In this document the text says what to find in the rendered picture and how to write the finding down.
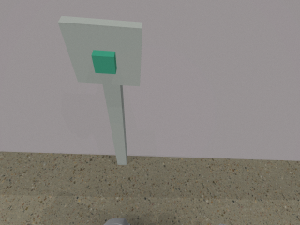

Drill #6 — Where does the panel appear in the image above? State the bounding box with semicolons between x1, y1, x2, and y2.
58;16;143;165

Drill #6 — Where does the button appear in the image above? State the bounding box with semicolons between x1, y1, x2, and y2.
91;50;117;74

